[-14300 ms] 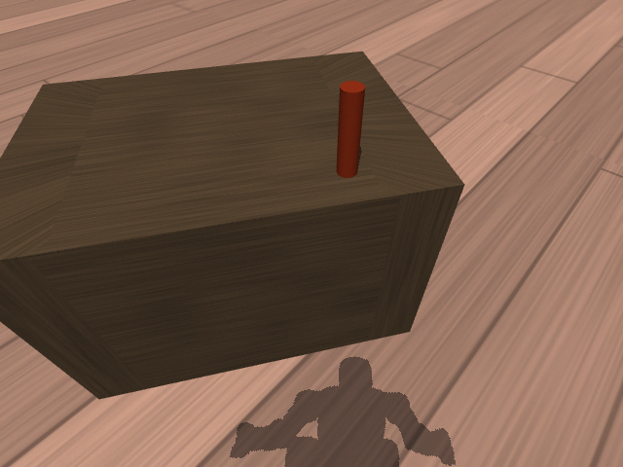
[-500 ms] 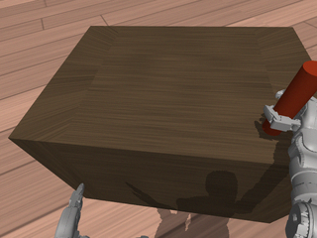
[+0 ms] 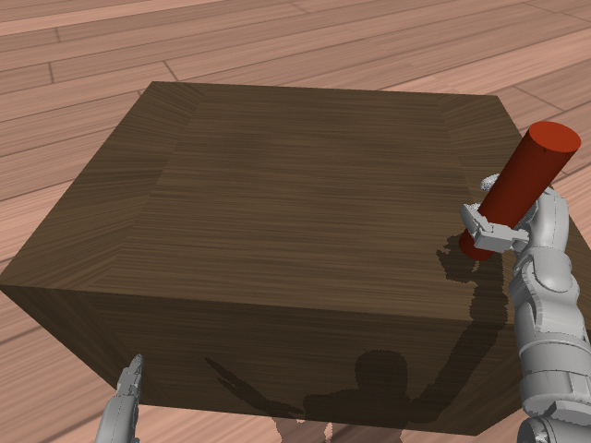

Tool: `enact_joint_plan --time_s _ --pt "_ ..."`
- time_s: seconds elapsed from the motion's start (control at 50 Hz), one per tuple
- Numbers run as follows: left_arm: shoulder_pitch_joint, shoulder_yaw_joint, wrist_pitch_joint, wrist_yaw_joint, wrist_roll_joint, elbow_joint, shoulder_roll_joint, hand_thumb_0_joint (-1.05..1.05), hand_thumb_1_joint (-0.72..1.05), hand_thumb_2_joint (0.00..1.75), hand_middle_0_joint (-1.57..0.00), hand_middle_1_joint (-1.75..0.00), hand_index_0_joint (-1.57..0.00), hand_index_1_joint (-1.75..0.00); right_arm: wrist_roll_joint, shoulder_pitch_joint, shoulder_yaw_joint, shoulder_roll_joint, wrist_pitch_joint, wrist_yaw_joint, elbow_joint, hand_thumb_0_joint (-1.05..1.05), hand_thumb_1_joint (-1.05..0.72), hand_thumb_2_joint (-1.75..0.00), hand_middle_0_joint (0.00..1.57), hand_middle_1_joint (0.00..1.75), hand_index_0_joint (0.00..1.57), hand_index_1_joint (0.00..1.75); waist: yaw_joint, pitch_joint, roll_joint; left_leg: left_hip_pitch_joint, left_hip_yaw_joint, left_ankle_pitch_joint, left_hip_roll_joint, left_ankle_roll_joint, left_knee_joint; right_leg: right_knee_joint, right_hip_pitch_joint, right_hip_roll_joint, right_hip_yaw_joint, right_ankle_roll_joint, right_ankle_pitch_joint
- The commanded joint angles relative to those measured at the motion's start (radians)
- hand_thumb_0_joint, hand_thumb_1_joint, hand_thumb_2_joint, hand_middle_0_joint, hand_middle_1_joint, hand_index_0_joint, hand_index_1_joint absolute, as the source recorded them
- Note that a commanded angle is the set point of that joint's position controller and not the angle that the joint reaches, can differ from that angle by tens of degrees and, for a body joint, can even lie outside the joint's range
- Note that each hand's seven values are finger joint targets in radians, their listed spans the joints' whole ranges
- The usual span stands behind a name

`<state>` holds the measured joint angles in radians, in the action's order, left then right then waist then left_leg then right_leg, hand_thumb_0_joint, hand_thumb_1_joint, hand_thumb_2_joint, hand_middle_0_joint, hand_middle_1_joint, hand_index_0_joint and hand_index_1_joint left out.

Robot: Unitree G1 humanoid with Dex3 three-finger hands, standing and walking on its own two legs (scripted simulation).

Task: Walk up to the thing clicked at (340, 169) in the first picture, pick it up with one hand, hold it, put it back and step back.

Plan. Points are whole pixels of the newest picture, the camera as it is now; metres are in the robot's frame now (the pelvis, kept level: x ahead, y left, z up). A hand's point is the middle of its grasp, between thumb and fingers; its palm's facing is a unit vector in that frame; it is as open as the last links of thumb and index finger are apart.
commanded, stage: lift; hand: right
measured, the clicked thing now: (507, 201) +0.40 -0.22 +0.16
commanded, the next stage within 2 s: hold in 0.94 s
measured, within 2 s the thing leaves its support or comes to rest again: neither
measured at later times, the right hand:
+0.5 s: hand (498, 210) +0.36 -0.18 +0.19, palm faces +0.24 +0.97 -0.01, open 7.0 cm
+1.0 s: hand (506, 214) +0.32 -0.17 +0.22, palm faces +0.23 +0.97 -0.02, open 7.0 cm
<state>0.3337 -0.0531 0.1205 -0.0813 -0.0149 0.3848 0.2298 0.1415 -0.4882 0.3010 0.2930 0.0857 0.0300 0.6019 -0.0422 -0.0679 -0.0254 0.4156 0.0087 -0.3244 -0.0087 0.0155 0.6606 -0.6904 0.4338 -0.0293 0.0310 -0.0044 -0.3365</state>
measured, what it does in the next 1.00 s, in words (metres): stands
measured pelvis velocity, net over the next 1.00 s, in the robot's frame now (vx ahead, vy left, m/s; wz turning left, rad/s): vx -0.02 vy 0.02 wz -0.03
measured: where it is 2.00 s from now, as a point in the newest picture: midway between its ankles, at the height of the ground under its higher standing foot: outside the picture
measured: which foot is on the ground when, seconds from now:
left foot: down 0.00-1.00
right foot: down 0.00-1.00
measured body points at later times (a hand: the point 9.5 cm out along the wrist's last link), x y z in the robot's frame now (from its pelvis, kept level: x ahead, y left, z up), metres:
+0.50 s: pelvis -0.01 +0.01 +0.01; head -0.03 +0.03 +0.46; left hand +0.16 +0.27 -0.05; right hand +0.34 -0.23 +0.19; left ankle +0.01 +0.13 -0.72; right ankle +0.01 -0.11 -0.72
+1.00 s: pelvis -0.02 +0.02 +0.01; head -0.06 +0.04 +0.46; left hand +0.16 +0.28 -0.05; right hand +0.30 -0.22 +0.22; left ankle +0.01 +0.13 -0.72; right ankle +0.01 -0.11 -0.72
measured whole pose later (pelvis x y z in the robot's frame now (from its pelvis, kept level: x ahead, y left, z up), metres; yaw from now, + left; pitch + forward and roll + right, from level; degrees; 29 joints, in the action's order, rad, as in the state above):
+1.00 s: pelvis -0.02 +0.02 +0.01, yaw -1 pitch -4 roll +0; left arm 0.26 -0.09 0.16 -0.11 -0.03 0.55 0.23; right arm 0.19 -0.34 0.24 0.23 -0.45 0.06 0.01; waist 0.00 -0.03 -0.06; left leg 0.21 0.03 -0.26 -0.02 0.00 0.54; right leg -0.52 0.22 -0.02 0.01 0.01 -0.23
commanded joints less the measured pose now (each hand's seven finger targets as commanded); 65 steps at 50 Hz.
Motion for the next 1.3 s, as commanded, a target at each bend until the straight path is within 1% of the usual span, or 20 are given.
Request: enact_joint_plan --time_s 0.0,0.08,0.14,0.22,0.26,0.34,0.38,0.42,0.54,0.64,0.68,0.7,0.74,0.78,0.8,0.98,1.08,1.16,1.22,1.28 --pt "-0.069 -0.088 0.047 -0.021 -0.004 -0.129 0.150 0.00 -0.56 0.06 -0.04 -0.05 -0.04 -0.06 0.031 -0.504 0.039 0.242 0.039 0.012 -0.423 0.00 -0.50 -1.30 1.36 1.42 1.38 1.42 -0.005 -0.326 -0.053 -0.102 0.032 0.285 0.019 -0.012 -0.092 0.117 -0.238 0.013 -0.013 -0.001 0.272" --pt "-0.070 -0.045 0.039 -0.018 -0.007 -0.121 0.102 0.00 -0.56 0.05 -0.04 -0.05 -0.04 -0.05 0.036 -0.482 0.017 0.206 -0.022 0.014 -0.503 0.00 -0.52 -1.30 1.37 1.43 1.38 1.43 0.010 -0.311 -0.046 -0.133 0.031 0.304 0.013 -0.012 -0.108 0.131 -0.254 0.017 -0.008 0.000 0.294" --pt "-0.065 -0.109 0.037 -0.030 -0.006 -0.125 0.170 0.00 -0.56 0.06 -0.04 -0.05 -0.04 -0.06 0.046 -0.456 0.036 0.222 -0.073 0.015 -0.568 0.00 -0.52 -1.31 1.37 1.43 1.38 1.43 0.005 -0.318 -0.022 -0.148 0.032 0.328 0.011 -0.007 -0.123 0.137 -0.287 0.019 -0.007 -0.004 0.312" --pt "-0.095 -0.055 0.035 -0.025 -0.011 -0.112 0.103 0.00 -0.56 0.06 -0.04 -0.05 -0.04 -0.06 0.053 -0.441 0.011 0.171 -0.130 0.017 -0.644 0.00 -0.54 -1.31 1.38 1.44 1.39 1.44 0.021 -0.277 -0.016 -0.166 0.026 0.304 0.001 -0.004 -0.143 0.152 -0.271 0.030 0.001 -0.009 0.269" --pt "-0.135 -0.079 0.039 -0.028 -0.013 -0.138 0.140 0.00 -0.56 0.06 -0.04 -0.05 -0.04 -0.06 0.053 -0.415 0.051 0.217 -0.163 0.024 -0.661 0.00 -0.54 -1.32 1.39 1.45 1.40 1.45 0.033 -0.268 -0.012 -0.173 0.030 0.291 0.001 -0.003 -0.149 0.165 -0.273 0.029 -0.003 -0.008 0.261" --pt "-0.117 -0.072 0.036 -0.026 -0.012 -0.094 0.116 0.00 -0.57 0.06 -0.04 -0.05 -0.04 -0.06 0.053 -0.413 0.016 0.170 -0.208 0.027 -0.727 0.00 -0.54 -1.33 1.39 1.45 1.40 1.45 0.032 -0.250 -0.017 -0.177 0.031 0.291 0.000 -0.004 -0.163 0.173 -0.289 0.032 -0.004 -0.008 0.261" --pt "-0.154 -0.091 0.038 -0.030 -0.015 -0.108 0.148 0.00 -0.55 0.05 -0.04 -0.05 -0.04 -0.05 0.051 -0.384 0.063 0.220 -0.236 0.034 -0.716 0.00 -0.54 -1.33 1.39 1.46 1.41 1.46 0.046 -0.241 -0.007 -0.180 0.036 0.281 0.003 -0.005 -0.168 0.186 -0.289 0.027 -0.009 -0.007 0.260" --pt "-0.157 -0.041 0.037 -0.020 -0.012 -0.092 0.084 0.00 -0.56 0.06 -0.04 -0.05 -0.04 -0.06 0.054 -0.434 0.000 0.151 -0.248 0.028 -0.800 0.00 -0.53 -1.34 1.38 1.46 1.40 1.46 0.040 -0.237 -0.029 -0.181 0.039 0.257 0.003 -0.007 -0.174 0.194 -0.287 0.029 -0.008 -0.005 0.235" --pt "-0.152 -0.086 0.047 -0.035 -0.014 -0.051 0.132 0.00 -0.56 0.06 -0.04 -0.05 -0.04 -0.06 0.054 -0.368 0.039 0.179 -0.312 0.038 -0.811 0.00 -0.54 -1.34 1.38 1.46 1.40 1.46 0.037 -0.206 -0.002 -0.182 0.034 0.244 -0.005 -0.001 -0.197 0.203 -0.305 0.037 -0.002 -0.012 0.212" --pt "-0.174 -0.035 0.059 -0.029 -0.013 -0.040 0.079 0.00 -0.56 0.05 -0.04 -0.05 -0.04 -0.06 0.057 -0.403 -0.002 0.130 -0.340 0.037 -0.885 0.00 -0.54 -1.34 1.38 1.46 1.40 1.46 0.051 -0.209 -0.013 -0.194 0.040 0.207 0.001 -0.008 -0.208 0.226 -0.306 0.031 -0.010 -0.009 0.190" --pt "-0.217 -0.100 0.072 -0.040 -0.012 -0.093 0.157 0.00 -0.56 0.06 -0.05 -0.05 -0.04 -0.06 0.055 -0.374 0.050 0.186 -0.358 0.042 -0.859 0.00 -0.53 -1.33 1.37 1.45 1.39 1.45 0.038 -0.232 0.012 -0.203 0.041 0.215 -0.002 -0.003 -0.214 0.221 -0.324 0.033 -0.010 -0.014 0.194" --pt "-0.184 -0.111 0.074 -0.041 -0.011 -0.058 0.166 0.00 -0.56 0.05 -0.05 -0.05 -0.04 -0.06 0.055 -0.364 0.033 0.166 -0.368 0.042 -0.846 0.00 -0.52 -1.33 1.36 1.45 1.38 1.45 0.031 -0.218 0.033 -0.199 0.044 0.218 0.002 -0.003 -0.213 0.226 -0.324 0.030 -0.011 -0.015 0.194" --pt "-0.165 -0.055 0.069 -0.032 -0.010 -0.021 0.099 0.00 -0.56 0.05 -0.05 -0.05 -0.04 -0.06 0.055 -0.395 -0.003 0.130 -0.372 0.037 -0.894 0.00 -0.54 -1.34 1.37 1.45 1.39 1.45 0.043 -0.208 -0.013 -0.198 0.038 0.214 -0.004 -0.006 -0.217 0.226 -0.319 0.036 -0.008 -0.011 0.192" --pt "-0.214 -0.094 0.085 -0.039 -0.017 -0.044 0.148 0.00 -0.56 0.06 -0.05 -0.05 -0.04 -0.06 0.057 -0.360 0.038 0.173 -0.393 0.041 -0.844 0.00 -0.53 -1.34 1.37 1.45 1.39 1.45 0.044 -0.166 0.007 -0.185 0.049 0.171 0.003 -0.006 -0.223 0.243 -0.300 0.030 -0.015 -0.011 0.154" --pt "-0.192 -0.098 0.086 -0.037 -0.012 -0.027 0.147 0.00 -0.56 0.05 -0.05 -0.05 -0.04 -0.06 0.055 -0.399 0.003 0.142 -0.394 0.037 -0.906 0.00 -0.50 -1.33 1.35 1.44 1.37 1.44 0.030 -0.195 -0.001 -0.178 0.045 0.165 0.003 -0.008 -0.226 0.246 -0.324 0.029 -0.014 -0.011 0.144" --pt "-0.198 -0.050 0.108 -0.034 -0.012 0.008 0.097 0.00 -0.56 0.06 -0.05 -0.05 -0.04 -0.06 0.063 -0.390 0.014 0.134 -0.438 0.041 -0.939 0.00 -0.56 -1.33 1.36 1.43 1.38 1.43 0.048 -0.181 0.000 -0.192 0.046 0.125 0.001 -0.006 -0.239 0.249 -0.307 0.036 -0.014 -0.014 0.115" --pt "-0.245 -0.113 0.124 -0.043 -0.010 -0.012 0.172 0.00 -0.55 0.05 -0.05 -0.05 -0.05 -0.06 0.067 -0.369 0.051 0.174 -0.468 0.045 -0.948 0.00 -0.53 -1.32 1.36 1.43 1.38 1.43 0.044 -0.175 0.010 -0.193 0.034 0.106 -0.004 0.000 -0.246 0.249 -0.303 0.034 -0.014 -0.013 0.103" --pt "-0.198 -0.072 0.123 -0.039 -0.011 0.033 0.109 0.00 -0.55 0.05 -0.05 -0.05 -0.05 -0.06 0.075 -0.384 0.022 0.134 -0.480 0.041 -0.993 0.00 -0.52 -1.31 1.34 1.42 1.36 1.42 0.042 -0.187 0.009 -0.195 0.034 0.119 -0.004 -0.002 -0.246 0.244 -0.308 0.036 -0.014 -0.014 0.119" --pt "-0.235 -0.111 0.132 -0.045 -0.010 0.036 0.161 0.00 -0.56 0.05 -0.05 -0.05 -0.05 -0.06 0.070 -0.361 0.051 0.173 -0.499 0.043 -0.979 0.00 -0.52 -1.32 1.35 1.43 1.37 1.43 0.048 -0.207 0.006 -0.209 0.042 0.175 -0.001 -0.001 -0.233 0.237 -0.318 0.039 -0.014 -0.014 0.163" --pt "-0.239 -0.056 0.134 -0.040 -0.012 0.024 0.102 0.00 -0.56 0.05 -0.05 -0.05 -0.05 -0.06 0.072 -0.388 0.019 0.137 -0.510 0.037 -1.014 0.00 -0.54 -1.32 1.35 1.42 1.36 1.42 0.055 -0.198 0.002 -0.214 0.048 0.182 0.001 -0.005 -0.228 0.236 -0.316 0.038 -0.017 -0.012 0.176"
